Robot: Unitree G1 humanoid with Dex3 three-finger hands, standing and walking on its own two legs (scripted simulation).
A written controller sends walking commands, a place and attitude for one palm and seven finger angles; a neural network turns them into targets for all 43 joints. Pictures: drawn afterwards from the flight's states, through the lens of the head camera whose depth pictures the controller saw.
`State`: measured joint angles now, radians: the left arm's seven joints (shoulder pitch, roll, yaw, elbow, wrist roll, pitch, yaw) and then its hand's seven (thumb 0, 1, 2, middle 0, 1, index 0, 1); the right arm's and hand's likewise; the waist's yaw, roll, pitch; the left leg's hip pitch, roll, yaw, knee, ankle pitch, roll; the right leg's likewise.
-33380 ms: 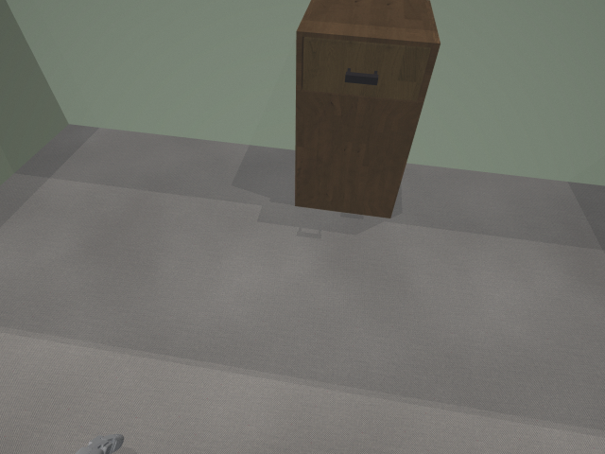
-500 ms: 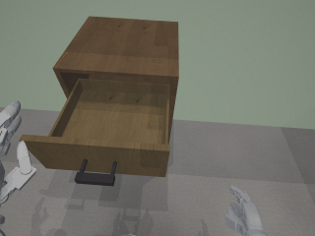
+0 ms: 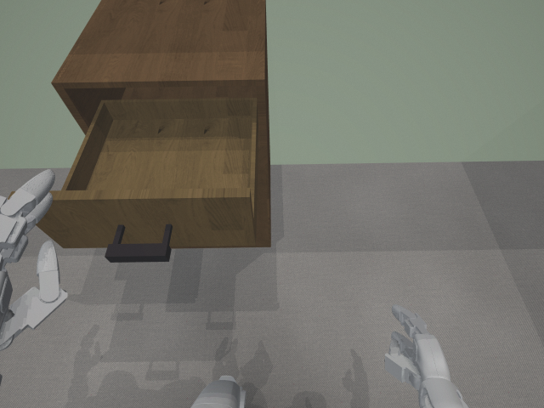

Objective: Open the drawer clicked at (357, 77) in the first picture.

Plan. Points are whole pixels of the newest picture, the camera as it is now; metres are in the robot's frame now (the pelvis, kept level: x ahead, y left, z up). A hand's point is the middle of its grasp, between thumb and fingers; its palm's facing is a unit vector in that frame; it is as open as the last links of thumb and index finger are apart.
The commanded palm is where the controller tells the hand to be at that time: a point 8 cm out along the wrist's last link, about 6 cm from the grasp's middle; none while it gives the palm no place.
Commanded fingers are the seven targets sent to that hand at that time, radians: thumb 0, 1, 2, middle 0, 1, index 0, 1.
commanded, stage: step back with the hand held close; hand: left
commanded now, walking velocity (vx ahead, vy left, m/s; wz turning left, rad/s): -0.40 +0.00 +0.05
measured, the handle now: (141, 241) +0.39 +0.27 -0.08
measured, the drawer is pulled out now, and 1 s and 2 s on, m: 0.30 0.30 0.30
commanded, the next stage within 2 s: stop stepping back and stand still in 0.12 s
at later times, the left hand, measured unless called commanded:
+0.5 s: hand out of the picture +0.03 +0.19 +0.19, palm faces +0.43 -0.77 -0.47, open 7.4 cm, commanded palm -0.03 +0.24 +0.18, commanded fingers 0.00 0.90 0.90 -0.20 -0.30 -0.20 -0.30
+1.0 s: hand out of the picture -0.11 +0.15 +0.17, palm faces +0.48 -0.72 -0.49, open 7.4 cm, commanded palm -0.17 +0.18 +0.18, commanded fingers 0.00 0.90 0.90 -0.20 -0.30 -0.20 -0.30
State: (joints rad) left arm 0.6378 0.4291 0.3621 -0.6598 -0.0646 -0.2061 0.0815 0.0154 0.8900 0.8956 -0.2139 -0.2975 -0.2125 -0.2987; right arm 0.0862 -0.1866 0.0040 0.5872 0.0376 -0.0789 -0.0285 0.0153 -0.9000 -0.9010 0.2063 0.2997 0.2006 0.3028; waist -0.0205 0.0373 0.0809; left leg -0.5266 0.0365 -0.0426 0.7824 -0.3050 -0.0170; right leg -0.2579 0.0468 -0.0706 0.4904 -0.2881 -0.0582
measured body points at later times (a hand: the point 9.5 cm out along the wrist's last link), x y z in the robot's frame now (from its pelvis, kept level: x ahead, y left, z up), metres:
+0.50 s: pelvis -0.14 -0.04 -0.01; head -0.15 -0.05 +0.44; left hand +0.00 +0.23 +0.22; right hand +0.05 -0.25 -0.09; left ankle -0.13 +0.10 -0.71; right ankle -0.03 -0.08 -0.73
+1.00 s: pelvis -0.27 -0.11 -0.02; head -0.27 -0.13 +0.43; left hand -0.14 +0.19 +0.19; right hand -0.13 -0.34 -0.13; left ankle -0.25 +0.03 -0.68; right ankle -0.25 -0.20 -0.74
